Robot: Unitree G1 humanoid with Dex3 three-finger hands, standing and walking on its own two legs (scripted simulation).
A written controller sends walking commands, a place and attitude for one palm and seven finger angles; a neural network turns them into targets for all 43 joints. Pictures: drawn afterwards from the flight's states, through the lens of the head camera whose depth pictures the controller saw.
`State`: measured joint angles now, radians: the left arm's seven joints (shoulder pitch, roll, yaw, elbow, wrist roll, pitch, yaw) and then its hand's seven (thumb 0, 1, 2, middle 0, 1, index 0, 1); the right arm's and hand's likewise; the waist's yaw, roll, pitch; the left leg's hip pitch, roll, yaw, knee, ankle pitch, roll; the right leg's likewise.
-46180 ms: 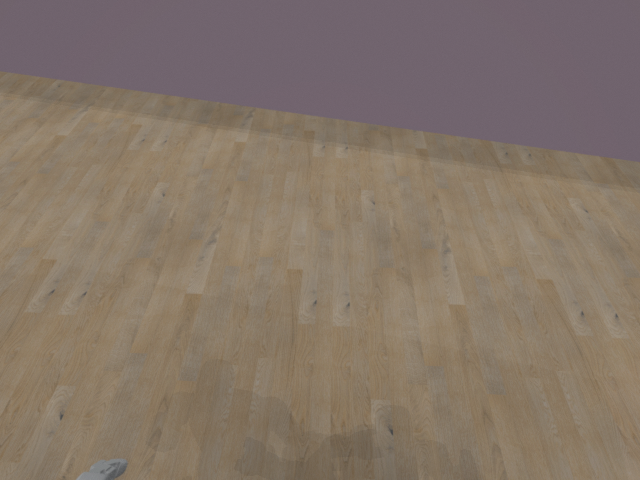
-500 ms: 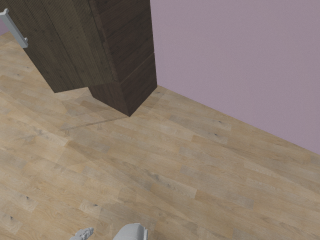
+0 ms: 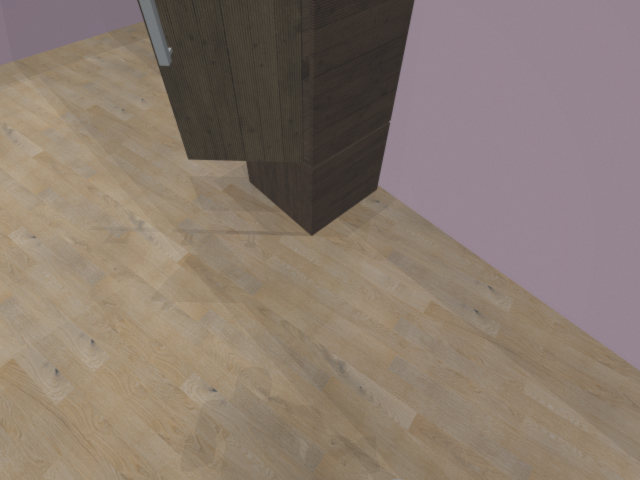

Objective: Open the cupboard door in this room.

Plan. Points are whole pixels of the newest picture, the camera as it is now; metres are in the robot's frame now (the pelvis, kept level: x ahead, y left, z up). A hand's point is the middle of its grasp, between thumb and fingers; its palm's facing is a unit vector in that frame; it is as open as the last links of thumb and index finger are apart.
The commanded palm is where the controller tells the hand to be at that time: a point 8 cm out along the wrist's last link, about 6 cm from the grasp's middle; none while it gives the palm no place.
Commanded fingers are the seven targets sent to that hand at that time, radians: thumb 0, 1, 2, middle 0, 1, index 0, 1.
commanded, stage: take the last steps up to it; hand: left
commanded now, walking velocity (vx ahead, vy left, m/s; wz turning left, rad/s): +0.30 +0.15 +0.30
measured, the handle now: (158, 27) +1.00 +0.45 +0.04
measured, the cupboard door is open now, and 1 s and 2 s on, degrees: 46 46 46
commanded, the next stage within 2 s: come to a stop and stand still in 1.28 s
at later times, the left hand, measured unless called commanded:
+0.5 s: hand out of the picture -0.02 +0.21 -0.18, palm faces +0.26 -0.95 -0.17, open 7.4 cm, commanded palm none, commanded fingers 0.00 0.90 0.90 -0.20 -0.30 -0.20 -0.30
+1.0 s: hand (168, 309) +0.39 +0.30 -0.15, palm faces +0.08 -0.97 -0.21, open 7.3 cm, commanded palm none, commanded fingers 0.00 0.90 0.90 -0.20 -0.30 -0.20 -0.30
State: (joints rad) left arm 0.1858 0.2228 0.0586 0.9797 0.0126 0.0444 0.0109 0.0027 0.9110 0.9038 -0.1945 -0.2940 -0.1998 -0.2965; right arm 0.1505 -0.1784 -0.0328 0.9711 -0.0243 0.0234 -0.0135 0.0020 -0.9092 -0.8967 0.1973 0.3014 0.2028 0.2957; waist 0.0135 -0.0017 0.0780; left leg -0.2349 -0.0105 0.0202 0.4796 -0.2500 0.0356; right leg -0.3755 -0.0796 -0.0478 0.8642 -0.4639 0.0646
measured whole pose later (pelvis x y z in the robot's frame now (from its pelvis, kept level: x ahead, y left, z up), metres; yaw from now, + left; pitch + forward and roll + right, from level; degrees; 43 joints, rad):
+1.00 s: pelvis +0.27 +0.11 -0.01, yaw +6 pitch -1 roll +2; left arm 0.09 0.15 0.05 0.95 0.02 -0.05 -0.01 0.00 0.91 0.90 -0.19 -0.29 -0.20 -0.30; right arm 0.38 -0.16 -0.04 1.14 -0.02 -0.03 0.00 0.00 -0.92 -0.90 0.20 0.30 0.20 0.30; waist -0.04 0.03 0.07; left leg -0.14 0.01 0.17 0.68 -0.46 0.03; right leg -0.35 -0.06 -0.12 0.62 -0.25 -0.05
